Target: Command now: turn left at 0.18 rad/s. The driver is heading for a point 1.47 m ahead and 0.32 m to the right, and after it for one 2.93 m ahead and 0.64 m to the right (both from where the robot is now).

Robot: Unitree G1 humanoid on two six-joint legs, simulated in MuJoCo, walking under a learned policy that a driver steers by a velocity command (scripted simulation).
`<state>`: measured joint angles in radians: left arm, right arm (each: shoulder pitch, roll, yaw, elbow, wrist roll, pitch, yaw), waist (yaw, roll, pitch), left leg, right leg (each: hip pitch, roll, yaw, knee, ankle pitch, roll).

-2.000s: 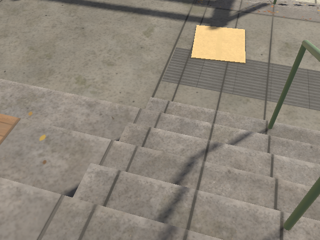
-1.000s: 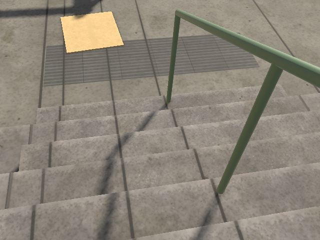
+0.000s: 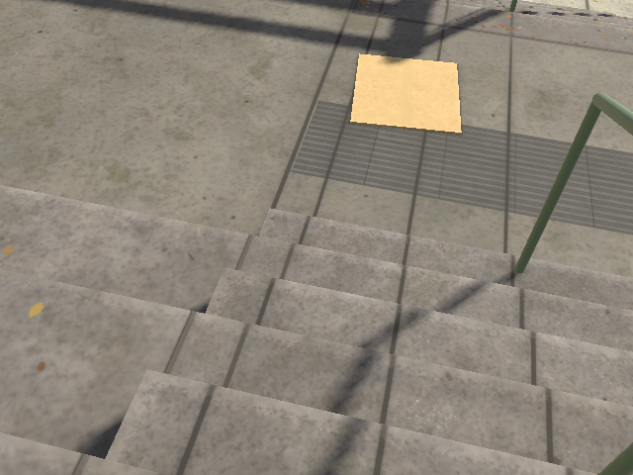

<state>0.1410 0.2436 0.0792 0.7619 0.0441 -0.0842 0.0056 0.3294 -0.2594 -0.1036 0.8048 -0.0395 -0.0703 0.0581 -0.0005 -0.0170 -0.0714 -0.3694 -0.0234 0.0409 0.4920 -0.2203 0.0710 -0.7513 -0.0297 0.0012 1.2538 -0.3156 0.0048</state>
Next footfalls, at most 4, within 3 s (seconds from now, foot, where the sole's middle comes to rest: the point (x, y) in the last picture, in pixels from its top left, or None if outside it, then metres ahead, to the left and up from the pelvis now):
0.16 right None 0.02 -0.13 -0.76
0.46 right None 0.01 -0.17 -0.77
0.96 left None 0.31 -0.09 -0.92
1.36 right None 0.56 -0.35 -1.06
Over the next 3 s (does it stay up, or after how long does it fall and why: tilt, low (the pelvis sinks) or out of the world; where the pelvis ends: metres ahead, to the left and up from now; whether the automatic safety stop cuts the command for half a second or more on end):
stays up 0.84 -0.27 -0.43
